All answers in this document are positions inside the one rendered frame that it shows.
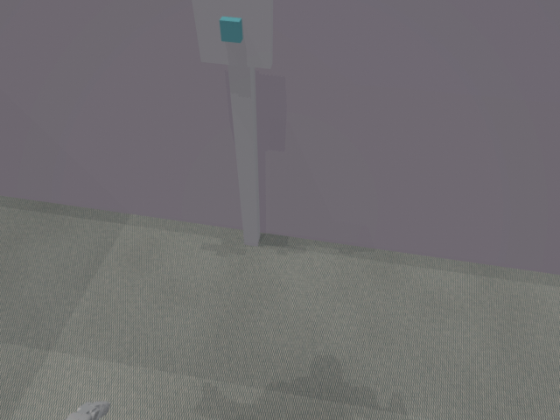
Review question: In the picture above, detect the robot left hand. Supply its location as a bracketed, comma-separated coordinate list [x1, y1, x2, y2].
[65, 401, 110, 420]

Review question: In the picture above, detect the panel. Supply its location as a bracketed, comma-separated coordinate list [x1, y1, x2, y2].
[192, 0, 273, 247]

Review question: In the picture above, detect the button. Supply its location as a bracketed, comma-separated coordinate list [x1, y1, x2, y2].
[220, 17, 242, 43]

